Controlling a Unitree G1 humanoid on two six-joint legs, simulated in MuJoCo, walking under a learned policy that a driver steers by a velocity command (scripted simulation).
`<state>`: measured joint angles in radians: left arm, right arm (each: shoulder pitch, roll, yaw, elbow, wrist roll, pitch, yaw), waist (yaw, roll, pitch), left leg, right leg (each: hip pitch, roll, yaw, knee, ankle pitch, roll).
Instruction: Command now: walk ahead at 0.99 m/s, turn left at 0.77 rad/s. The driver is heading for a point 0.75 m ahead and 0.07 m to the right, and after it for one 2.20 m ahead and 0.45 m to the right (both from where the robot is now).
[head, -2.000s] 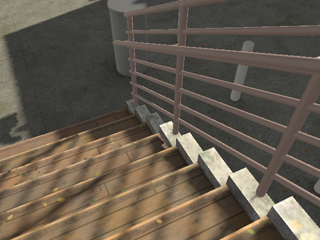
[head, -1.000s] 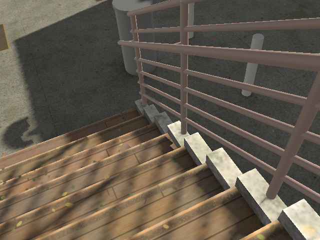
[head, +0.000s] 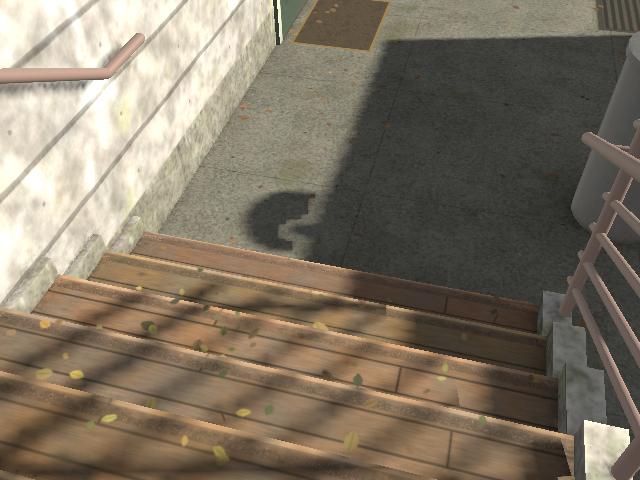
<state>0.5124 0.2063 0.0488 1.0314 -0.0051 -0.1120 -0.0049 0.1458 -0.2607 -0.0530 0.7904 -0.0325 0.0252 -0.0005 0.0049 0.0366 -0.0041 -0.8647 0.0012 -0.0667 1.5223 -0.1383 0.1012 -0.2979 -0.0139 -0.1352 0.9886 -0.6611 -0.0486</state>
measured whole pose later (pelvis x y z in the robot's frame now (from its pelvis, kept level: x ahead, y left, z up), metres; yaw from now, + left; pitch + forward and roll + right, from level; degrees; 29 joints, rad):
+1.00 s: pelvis +0.83 +0.02 -0.40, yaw -8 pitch -1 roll +0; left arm 0.61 0.19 0.04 1.01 0.02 -0.05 0.02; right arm 0.02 -0.19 -0.02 0.80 -0.02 -0.09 0.01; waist 0.14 0.03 -0.03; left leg -0.44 0.00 -0.03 0.53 0.42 0.02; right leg -0.09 0.16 0.15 1.25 -0.78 -0.14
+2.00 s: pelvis +1.57 -0.24 -0.85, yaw -41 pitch -1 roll +2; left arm -0.01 0.19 0.02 0.79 0.06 -0.04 -0.04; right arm 0.66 -0.16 0.00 1.08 0.00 -0.10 -0.02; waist -0.10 -0.04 -0.02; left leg -0.10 -0.09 0.05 0.86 -0.74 0.07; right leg -0.79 -0.07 0.08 0.95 0.36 -0.09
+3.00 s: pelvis +2.23 -0.67 -1.15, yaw +10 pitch +3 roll -2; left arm 0.06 0.18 0.05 0.68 0.02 -0.04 0.06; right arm 0.11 -0.32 -0.09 0.68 0.04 0.04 -0.01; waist 0.00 0.02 0.02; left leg -0.61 -0.07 -0.06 1.41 -0.53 -0.04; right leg -0.51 -0.05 0.01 0.59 -0.13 0.07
